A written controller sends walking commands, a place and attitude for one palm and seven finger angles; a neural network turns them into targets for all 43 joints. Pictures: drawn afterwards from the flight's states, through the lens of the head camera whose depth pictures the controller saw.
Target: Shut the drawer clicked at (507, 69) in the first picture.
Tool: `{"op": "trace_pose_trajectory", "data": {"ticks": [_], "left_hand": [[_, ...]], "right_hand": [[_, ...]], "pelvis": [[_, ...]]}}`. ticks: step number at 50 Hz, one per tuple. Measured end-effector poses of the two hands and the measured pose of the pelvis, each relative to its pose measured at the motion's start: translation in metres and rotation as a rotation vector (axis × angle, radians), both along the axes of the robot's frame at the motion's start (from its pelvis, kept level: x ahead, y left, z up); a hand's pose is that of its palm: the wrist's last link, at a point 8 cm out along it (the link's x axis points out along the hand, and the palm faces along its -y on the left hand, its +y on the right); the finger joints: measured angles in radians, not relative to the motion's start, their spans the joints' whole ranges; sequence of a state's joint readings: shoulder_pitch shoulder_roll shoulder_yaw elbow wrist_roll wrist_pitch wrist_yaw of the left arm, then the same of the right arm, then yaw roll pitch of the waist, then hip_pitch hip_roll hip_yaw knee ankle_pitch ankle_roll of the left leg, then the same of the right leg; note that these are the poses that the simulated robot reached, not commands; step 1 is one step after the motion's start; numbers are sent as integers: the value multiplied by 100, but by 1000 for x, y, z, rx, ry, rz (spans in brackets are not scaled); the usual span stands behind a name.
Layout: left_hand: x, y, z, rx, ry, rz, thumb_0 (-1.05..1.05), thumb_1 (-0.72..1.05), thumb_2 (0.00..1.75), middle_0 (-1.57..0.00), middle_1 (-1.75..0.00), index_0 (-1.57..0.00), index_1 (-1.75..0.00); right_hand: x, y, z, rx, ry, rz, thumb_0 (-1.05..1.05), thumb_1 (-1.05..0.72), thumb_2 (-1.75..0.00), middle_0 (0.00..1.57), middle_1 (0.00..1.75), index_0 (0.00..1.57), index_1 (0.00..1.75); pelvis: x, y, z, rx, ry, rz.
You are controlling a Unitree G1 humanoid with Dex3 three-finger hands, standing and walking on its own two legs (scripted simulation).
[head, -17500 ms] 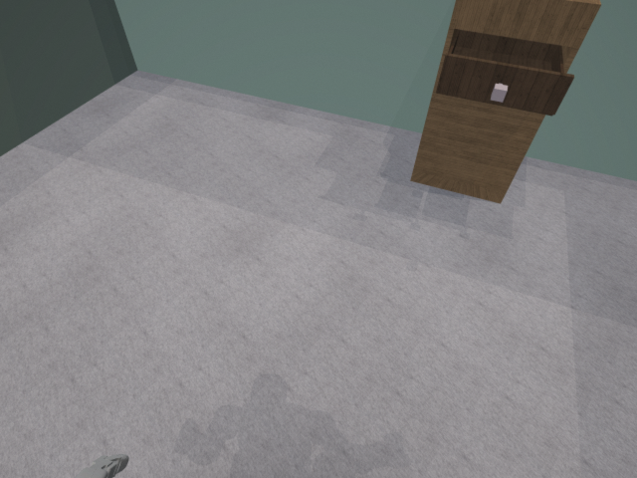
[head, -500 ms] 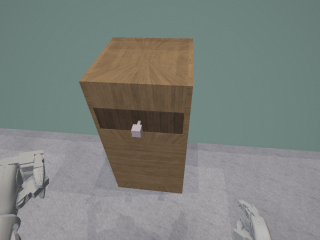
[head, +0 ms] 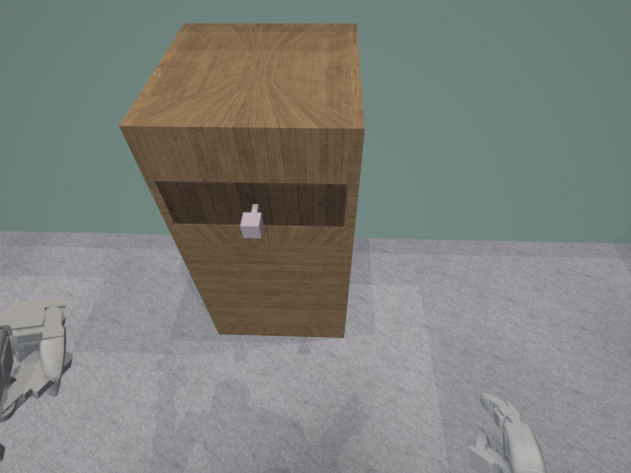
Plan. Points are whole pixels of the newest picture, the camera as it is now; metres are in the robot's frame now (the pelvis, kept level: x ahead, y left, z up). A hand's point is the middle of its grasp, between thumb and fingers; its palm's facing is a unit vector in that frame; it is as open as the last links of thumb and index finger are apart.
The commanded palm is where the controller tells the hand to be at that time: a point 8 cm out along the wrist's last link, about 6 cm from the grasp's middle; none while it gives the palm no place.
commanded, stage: step back with the hand held close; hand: left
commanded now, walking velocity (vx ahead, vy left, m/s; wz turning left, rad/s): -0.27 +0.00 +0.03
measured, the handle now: (253, 218) +0.60 +0.18 -0.12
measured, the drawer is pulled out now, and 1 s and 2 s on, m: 0.00 0.00 0.00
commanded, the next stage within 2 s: stop stepping back and stand still in 0.82 s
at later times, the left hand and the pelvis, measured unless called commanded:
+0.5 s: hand out of the picture +0.09 +0.26 +0.16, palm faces +0.40 -0.79 -0.46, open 3.3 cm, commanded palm +0.02 +0.30 +0.17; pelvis -0.09 +0.01 -0.02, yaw +4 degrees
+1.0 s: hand out of the picture +0.02 +0.24 +0.17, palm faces +0.27 -0.86 -0.42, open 3.3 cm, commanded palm -0.04 +0.30 +0.17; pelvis -0.18 +0.02 -0.03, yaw -2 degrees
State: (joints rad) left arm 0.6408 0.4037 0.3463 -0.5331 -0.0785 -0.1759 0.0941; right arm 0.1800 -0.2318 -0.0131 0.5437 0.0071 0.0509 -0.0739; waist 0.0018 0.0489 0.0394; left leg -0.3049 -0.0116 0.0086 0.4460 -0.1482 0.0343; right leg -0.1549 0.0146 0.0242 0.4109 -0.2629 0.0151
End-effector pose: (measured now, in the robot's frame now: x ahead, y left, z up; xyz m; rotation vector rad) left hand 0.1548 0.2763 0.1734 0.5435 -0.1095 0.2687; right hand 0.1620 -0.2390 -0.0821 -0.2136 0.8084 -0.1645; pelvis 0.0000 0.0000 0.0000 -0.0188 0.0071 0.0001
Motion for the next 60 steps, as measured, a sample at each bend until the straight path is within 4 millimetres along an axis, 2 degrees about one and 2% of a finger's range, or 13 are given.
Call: {"op": "trace_pose_trajectory", "data": {"ticks": [13,25,31,35,40,43,47,52,55,58,60], "left_hand": [[-51,15,0,21,-80,7,2,89,90,-140,-160,-140,-159],[-110,16,2,28,-165,45,2,89,90,-140,-160,-141,-159],[-118,33,-3,10,-224,34,2,89,90,-141,-160,-141,-159],[-125,41,5,48,-223,27,2,89,90,-141,-160,-141,-159],[-146,32,12,22,-229,-15,2,89,90,-140,-160,-141,-159],[-158,19,9,48,-229,-70,2,89,90,-140,-160,-141,-159],[-162,11,9,11,-254,-133,2,89,90,-141,-160,-141,-159],[-171,17,8,14,-253,-153,1,88,90,-141,-160,-141,-159],[-197,24,9,48,-195,-121,2,89,90,-140,-160,-141,-159],[-227,32,10,39,-177,-68,2,89,90,-140,-160,-141,-159],[-236,39,7,12,-205,-20,2,88,90,-141,-160,-141,-159]], "right_hand": [[-37,20,4,-9,-59,30,1,-90,-90,20,30,20,30],[-74,18,-5,-46,-41,86,1,-90,-90,20,30,20,30],[-98,24,-3,-86,-31,56,1,-90,-90,20,30,20,30],[-112,35,5,-63,-54,71,1,-90,-90,20,30,20,30],[-128,46,7,-24,-69,109,1,-90,-90,20,30,20,30],[-139,46,-3,-6,-78,118,1,-90,-90,20,30,20,30],[-169,42,-13,-7,-39,60,1,-90,-90,20,30,20,30],[-208,32,-12,-20,-53,-17,1,-90,-90,20,30,20,30],[-231,27,-10,-16,-34,-21,1,-90,-90,20,30,20,30],[-253,22,-6,-42,17,-37,1,-90,-90,20,30,20,30],[-261,19,-6,-74,22,-42,1,-90,-90,20,30,20,30]], "pelvis": [[-46,11,-7,-26,-4,16],[-86,9,-16,-35,-12,67],[-105,21,-19,-54,-22,65],[-120,21,-13,-80,5,69],[-138,19,-11,-75,67,37],[-156,16,-20,-26,86,-24],[-171,22,-21,-50,26,-34],[-192,23,-25,-51,-10,-2],[-207,22,-21,-49,-9,43],[-208,26,-16,-16,-3,-14],[-207,32,-17,-18,-1,-27]]}}
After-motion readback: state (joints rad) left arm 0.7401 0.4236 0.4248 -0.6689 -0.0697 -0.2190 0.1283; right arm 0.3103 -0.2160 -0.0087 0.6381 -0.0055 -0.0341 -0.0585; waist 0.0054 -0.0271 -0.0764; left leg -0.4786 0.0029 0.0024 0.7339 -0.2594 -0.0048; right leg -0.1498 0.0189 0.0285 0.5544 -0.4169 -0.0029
